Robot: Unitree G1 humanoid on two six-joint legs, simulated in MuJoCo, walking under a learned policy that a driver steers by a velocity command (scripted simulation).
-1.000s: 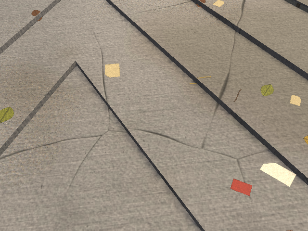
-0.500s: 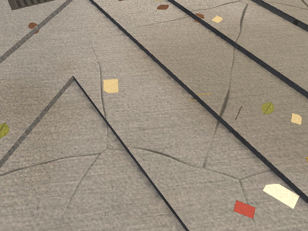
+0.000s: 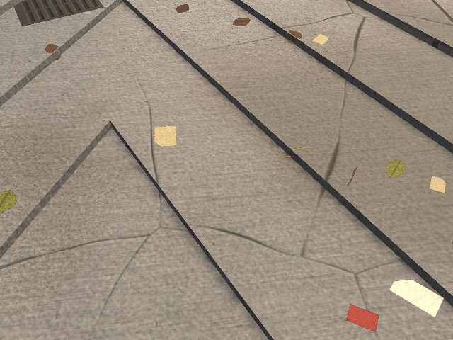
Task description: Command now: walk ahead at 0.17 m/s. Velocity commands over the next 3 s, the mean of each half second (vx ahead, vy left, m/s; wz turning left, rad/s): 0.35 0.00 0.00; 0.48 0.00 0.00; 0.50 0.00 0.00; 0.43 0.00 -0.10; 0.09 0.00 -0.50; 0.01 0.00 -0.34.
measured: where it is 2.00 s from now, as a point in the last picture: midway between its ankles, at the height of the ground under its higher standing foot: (227, 200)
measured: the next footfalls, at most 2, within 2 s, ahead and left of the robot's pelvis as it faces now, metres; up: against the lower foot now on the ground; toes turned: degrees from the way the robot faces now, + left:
left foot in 0.66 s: +0.45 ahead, +0.10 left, +0.00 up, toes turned +2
right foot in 1.20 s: +0.77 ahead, -0.13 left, +0.04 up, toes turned -4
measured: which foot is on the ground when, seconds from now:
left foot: down 0.00-0.18, up 0.20-0.64, down 0.66-1.00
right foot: down 0.00-0.66, up 0.68-1.00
